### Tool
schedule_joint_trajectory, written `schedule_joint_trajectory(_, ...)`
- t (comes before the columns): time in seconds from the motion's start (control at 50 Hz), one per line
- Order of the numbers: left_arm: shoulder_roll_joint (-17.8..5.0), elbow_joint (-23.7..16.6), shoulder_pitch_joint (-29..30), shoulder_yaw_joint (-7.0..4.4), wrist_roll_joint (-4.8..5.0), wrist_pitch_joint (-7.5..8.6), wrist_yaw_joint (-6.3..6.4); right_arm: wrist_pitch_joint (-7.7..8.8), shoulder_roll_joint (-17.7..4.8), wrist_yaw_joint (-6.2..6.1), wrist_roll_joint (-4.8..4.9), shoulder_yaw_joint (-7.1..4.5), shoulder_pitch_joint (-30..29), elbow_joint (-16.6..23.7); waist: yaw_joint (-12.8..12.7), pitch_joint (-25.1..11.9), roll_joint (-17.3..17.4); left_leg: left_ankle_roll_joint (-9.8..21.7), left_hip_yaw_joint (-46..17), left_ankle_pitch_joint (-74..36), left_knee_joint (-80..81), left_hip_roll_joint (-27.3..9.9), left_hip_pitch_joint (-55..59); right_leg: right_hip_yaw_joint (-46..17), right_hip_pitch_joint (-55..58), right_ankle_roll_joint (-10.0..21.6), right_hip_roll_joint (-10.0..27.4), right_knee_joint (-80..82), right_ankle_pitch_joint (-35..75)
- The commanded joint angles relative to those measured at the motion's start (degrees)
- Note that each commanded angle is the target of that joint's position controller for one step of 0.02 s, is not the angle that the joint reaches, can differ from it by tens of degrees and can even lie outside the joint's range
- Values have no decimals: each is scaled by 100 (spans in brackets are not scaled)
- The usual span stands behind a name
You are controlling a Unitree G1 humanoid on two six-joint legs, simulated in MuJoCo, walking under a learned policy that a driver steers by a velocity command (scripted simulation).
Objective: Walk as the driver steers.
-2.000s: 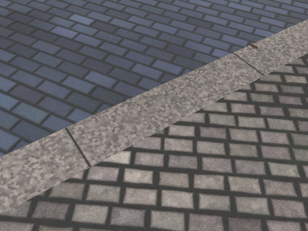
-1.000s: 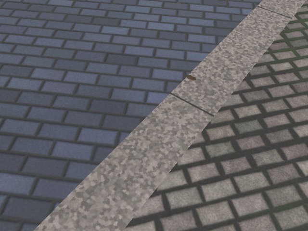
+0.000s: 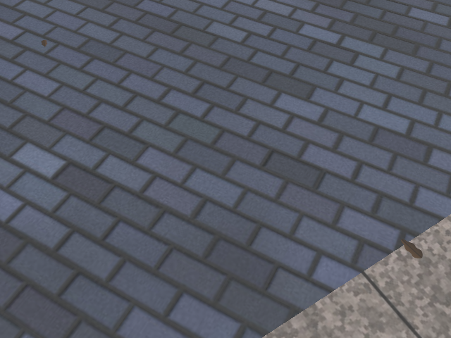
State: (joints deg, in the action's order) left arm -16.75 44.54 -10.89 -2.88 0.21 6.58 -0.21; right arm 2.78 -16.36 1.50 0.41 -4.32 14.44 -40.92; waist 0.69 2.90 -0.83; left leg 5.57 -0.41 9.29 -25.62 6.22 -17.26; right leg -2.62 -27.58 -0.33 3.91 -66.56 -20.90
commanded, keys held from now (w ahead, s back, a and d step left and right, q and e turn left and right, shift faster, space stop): w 0.40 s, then no key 0.60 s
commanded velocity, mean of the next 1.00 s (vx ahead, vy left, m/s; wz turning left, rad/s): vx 0.31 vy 0.00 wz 0.11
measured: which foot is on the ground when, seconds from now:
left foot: down 0.00-0.34, up 0.36-0.74, down 0.76-1.00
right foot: up 0.00-0.30, down 0.32-1.00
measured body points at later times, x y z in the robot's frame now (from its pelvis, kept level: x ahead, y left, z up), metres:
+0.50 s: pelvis +0.28 -0.07 +0.00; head +0.31 -0.08 +0.45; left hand +0.37 +0.21 -0.10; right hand +0.40 -0.34 -0.12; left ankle +0.22 +0.07 -0.65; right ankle +0.33 -0.15 -0.74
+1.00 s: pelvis +0.42 -0.03 -0.01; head +0.43 -0.02 +0.44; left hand +0.47 +0.24 -0.14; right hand +0.60 -0.26 -0.11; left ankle +0.47 +0.08 -0.74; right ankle +0.35 -0.16 -0.74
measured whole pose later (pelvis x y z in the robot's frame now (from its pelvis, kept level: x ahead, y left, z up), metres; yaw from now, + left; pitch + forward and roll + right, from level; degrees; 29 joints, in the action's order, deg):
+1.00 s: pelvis +0.42 -0.03 -0.01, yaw +4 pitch +1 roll +0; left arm -14.4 53.1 -12.2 -1.0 -0.7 -0.6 1.0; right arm 0.9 -12.1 0.1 -0.5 -2.1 6.1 -44.4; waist -1.4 0.4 -0.7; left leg 1.2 0.2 10.5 -30.7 1.0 -21.3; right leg 0.1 -7.5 -0.4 0.3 -29.1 -22.6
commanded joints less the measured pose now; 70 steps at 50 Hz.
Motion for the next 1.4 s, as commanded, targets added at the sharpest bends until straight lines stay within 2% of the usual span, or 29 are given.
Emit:
schedule_joint_trajectory(0.02, -572, -311, -279, -167, -79, -43, 6, 140, -647, -78, -8, -144, -165, 447, -212, -505, 210, 1266, -1683, -1899, 1302, -1635, 673, -76, -696, -213, 320, 633, 407)
schedule_joint_trajectory(0.12, -234, -551, 732, -10, -68, -58, -40, 132, -827, -184, 26, -168, 269, 186, 218, -297, 411, 774, -836, -1443, 1383, -1147, 279, 172, -250, -299, 58, 2781, 2533)
schedule_joint_trajectory(0.2, -387, -734, 1274, -38, 32, -8, -119, 121, -863, -161, 65, -161, 644, -43, 448, -107, 518, 699, -1189, -746, 1225, -1495, 861, 77, -370, -124, -62, 3493, 2751)
schedule_joint_trajectory(0.26, -532, -799, 1237, -93, 15, 42, -178, 66, -907, -188, 56, -183, 733, -156, 334, -69, 620, 584, -1478, -1123, 865, -1830, 1520, 39, -460, 135, -105, 3760, 2087)
schedule_joint_trajectory(0.3, -676, -660, 648, -179, 5, 69, -171, 17, -918, -204, 53, -184, 582, -151, -41, -322, 685, 412, -1364, -2356, 221, -1697, 1653, 271, 347, 362, -309, 4006, 1786)
schedule_joint_trajectory(0.32, -890, -463, -97, -286, -29, 79, -141, 4, -774, -204, 15, -123, 555, -118, -382, -888, 552, 255, -1105, -2802, -723, -1374, 1401, 224, 1493, 572, -216, 3940, 2003)
schedule_joint_trajectory(0.34, -1264, -357, -1029, -368, -96, 76, -115, 12, -496, -214, -107, 1, 712, 12, -652, -1801, -130, 20, -797, -1453, -2434, -920, 333, -940, 3213, 1026, 804, 3708, 2180)
schedule_joint_trajectory(0.36, -1503, -125, -1436, -452, -66, 15, -170, 109, -86, -193, 44, 112, 1459, 17, -390, -2370, -1863, -362, -515, 2081, -4222, -66, -1725, -3554, 4816, 1852, 1800, 4489, 611)
schedule_joint_trajectory(0.38, -960, -156, -1413, -305, 80, -2, -187, 159, -626, -177, 112, 26, 1107, -48, -610, -1969, -1161, -339, -986, 2342, -4813, -347, -2462, -3938, 4682, 1681, 1740, 4911, -656)
schedule_joint_trajectory(0.4, -743, -218, -1006, -230, 70, -32, -156, 187, -846, -159, 163, -38, 476, 106, -632, -1165, -660, -311, -816, 1807, -4855, -621, -2765, -3127, 3971, 1437, 1582, 5014, -610)
schedule_joint_trajectory(0.42, -690, -306, -582, -184, -22, -64, -141, 196, -789, -178, 100, -21, 120, 181, -485, -678, -221, -356, -583, 1373, -4643, -850, -2565, -2473, 3152, 1349, 1381, 5080, 557)
schedule_joint_trajectory(0.44, -582, -333, -315, -137, -82, -74, -146, 189, -719, -192, -5, -41, -3, 206, -319, -379, -75, -424, -504, 1160, -4340, -984, -2336, -1972, 2541, 1341, 1197, 5134, 1917)
schedule_joint_trajectory(0.46, -543, -326, -209, -111, -133, -53, -142, 159, -647, -196, -29, -51, 164, 182, -126, -445, -281, -497, -494, 1112, -4162, -1096, -1905, -1583, 2198, 1357, 1103, 5111, 3140)
schedule_joint_trajectory(0.5, -441, -216, -155, -77, -101, -15, -147, 75, -414, -219, -30, -13, 448, 76, 54, -603, -380, -653, -379, 1140, -3640, -1101, -1455, -895, 1927, 1374, 902, 5084, 4753)
schedule_joint_trajectory(0.54, -586, -122, -77, -111, -76, -38, -95, 12, -253, -254, -48, 43, 314, 111, 96, -641, -398, -764, -246, 774, -2909, -1060, -1351, -464, 1799, 1381, 809, 5131, 5411)
schedule_joint_trajectory(0.6, -716, 2, -106, -144, -46, -165, -17, -18, -151, -240, -59, 101, -35, 130, -28, -790, -430, -779, -112, -295, -1788, -979, -835, 5, 1697, 1222, 584, 5159, 5319)
schedule_joint_trajectory(0.7, -733, 298, -330, -128, 0, -319, 9, -12, -312, -191, -64, 49, -635, 250, -240, -678, -428, -633, -173, -649, -815, -850, -613, -169, 2079, 1144, 741, 4908, 4458)
schedule_joint_trajectory(0.74, -700, 344, -177, -113, 64, -371, 23, 13, -352, -173, -105, 16, -541, 213, -80, -643, -378, -468, -104, -819, -204, -774, -239, -254, 2086, 1000, 706, 4534, 3983)
schedule_joint_trajectory(0.76, -607, 396, -257, -81, 73, -378, 27, 30, -437, -185, -143, -21, -379, 140, -3, -691, -248, -344, -134, -1493, 279, -775, 229, -251, 2015, 803, 512, 4262, 3585)
schedule_joint_trajectory(0.78, -458, 405, -451, -28, -46, -336, 30, 39, -744, -235, -196, -88, -241, 131, -70, -945, 115, -158, -598, -3419, 150, -1268, 967, -98, 1726, 519, 203, 3859, 2948)
schedule_joint_trajectory(0.8, -220, 509, -1119, 43, -161, -274, -1, -17, -914, -278, -218, -109, -280, 162, -442, -1393, 835, 402, -1221, -4712, -290, -1969, 2064, 74, 984, 220, -169, 3459, 1215)
schedule_joint_trajectory(0.82, -91, 603, -1126, 108, -131, -312, 25, -99, -379, -276, -186, 12, -270, 113, -289, -1667, 1053, 802, -1545, -4192, -261, -2230, 2103, 120, 861, 13, -246, 3244, -41)
schedule_joint_trajectory(0.84, -216, 553, -841, 87, -89, -409, 45, -150, -146, -244, -132, 85, -386, 78, -257, -1475, 971, 778, -1642, -3228, -78, -2120, 1751, 84, 879, -56, -203, 3364, -324)
schedule_joint_trajectory(0.9, -446, 605, -638, 39, -110, -726, 117, -200, -356, -141, -94, 42, -1133, 189, -381, -671, 614, 129, -1020, -706, 150, -1414, 511, 117, 1214, 31, -161, 4133, 317)
schedule_joint_trajectory(0.94, -503, 680, -571, 22, -101, -752, 141, -141, -380, -131, -106, 26, -1062, 92, -302, -551, 475, -63, -759, -1052, -23, -1177, 521, 103, 1284, 94, -148, 4173, 560)
schedule_joint_trajectory(1.0, -476, 804, -539, 24, -73, -685, 162, -78, -321, -171, -77, 17, -868, -113, -209, -862, 265, 1, -628, -2387, -388, -1132, 1029, 55, 1449, 72, -81, 4169, 1266)
schedule_joint_trajectory(1.04, -430, 883, -487, 26, -56, -675, 168, -91, -312, -195, -70, 8, -864, -231, -188, -921, 165, 63, -602, -2618, -464, -1125, 1158, 77, 1499, 37, -89, 4153, 1431)
schedule_joint_trajectory(1.18, -334, 1167, -499, 27, -57, -761, 207, -204, -275, -226, -52, -15, -1054, -589, -213, -540, 117, 6, -512, -1678, -287, -1012, 929, 132, 1467, 59, -133, 4275, 999)
schedule_joint_trajectory(1.4, -208, 1487, -696, 80, -67, -644, 235, -308, -266, -335, -45, -19, -1110, -1161, -153, -204, 110, -149, -416, -681, -94, -873, 946, 151, 1134, 98, -132, 4484, 395)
